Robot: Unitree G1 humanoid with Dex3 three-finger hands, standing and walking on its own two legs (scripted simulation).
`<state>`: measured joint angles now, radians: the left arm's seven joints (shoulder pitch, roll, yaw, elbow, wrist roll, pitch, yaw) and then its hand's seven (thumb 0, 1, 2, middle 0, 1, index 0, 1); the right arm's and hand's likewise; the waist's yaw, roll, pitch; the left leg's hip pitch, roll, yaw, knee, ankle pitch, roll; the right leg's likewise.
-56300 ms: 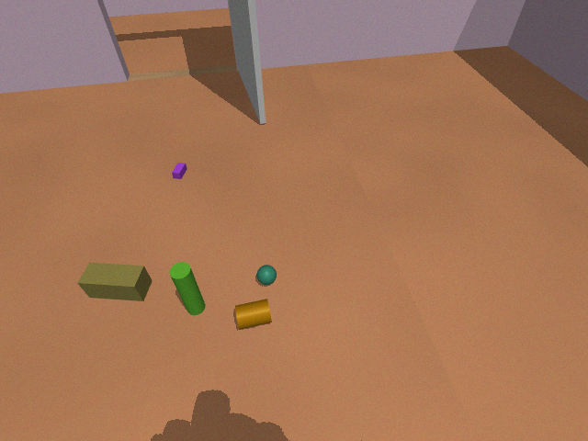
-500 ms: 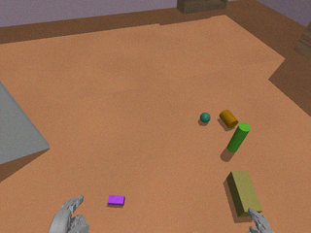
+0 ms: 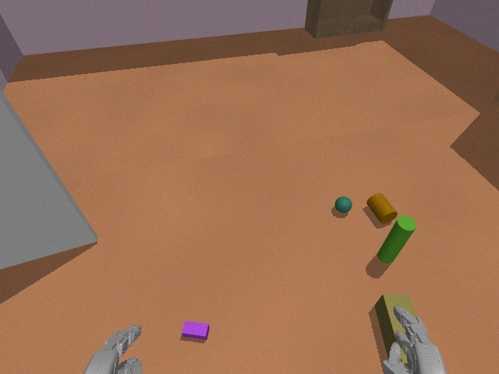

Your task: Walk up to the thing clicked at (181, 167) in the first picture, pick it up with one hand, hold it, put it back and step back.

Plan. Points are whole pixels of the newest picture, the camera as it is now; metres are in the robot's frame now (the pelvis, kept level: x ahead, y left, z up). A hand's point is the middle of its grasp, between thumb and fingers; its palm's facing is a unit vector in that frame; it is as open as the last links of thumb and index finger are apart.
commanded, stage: home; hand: left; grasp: from above
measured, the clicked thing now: (195, 330) +0.44 +0.23 -0.70
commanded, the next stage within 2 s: stand in 1.62 s
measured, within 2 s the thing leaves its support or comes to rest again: neither
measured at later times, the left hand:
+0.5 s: hand out of the picture +0.17 +0.18 -0.05, palm faces +0.04 -0.98 -0.20, open 7.4 cm
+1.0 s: hand out of the picture +0.16 +0.18 -0.05, palm faces +0.03 -0.98 -0.20, open 7.4 cm
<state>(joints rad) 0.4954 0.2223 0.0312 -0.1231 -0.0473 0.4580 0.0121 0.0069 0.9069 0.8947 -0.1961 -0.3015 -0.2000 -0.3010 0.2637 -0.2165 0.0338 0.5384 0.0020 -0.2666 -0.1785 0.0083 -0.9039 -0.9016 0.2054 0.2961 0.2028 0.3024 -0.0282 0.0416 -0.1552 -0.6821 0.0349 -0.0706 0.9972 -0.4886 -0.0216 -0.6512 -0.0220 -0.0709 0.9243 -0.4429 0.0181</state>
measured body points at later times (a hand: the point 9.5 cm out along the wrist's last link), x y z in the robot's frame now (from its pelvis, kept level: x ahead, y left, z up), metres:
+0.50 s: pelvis +0.00 +0.00 +0.00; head +0.01 +0.01 +0.45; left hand +0.16 +0.23 -0.03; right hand +0.16 -0.25 -0.06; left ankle +0.01 +0.13 -0.68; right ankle +0.01 -0.13 -0.68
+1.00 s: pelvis +0.00 +0.00 +0.00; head +0.01 +0.01 +0.45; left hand +0.15 +0.23 -0.03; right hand +0.15 -0.24 -0.06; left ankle +0.01 +0.13 -0.68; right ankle +0.01 -0.13 -0.68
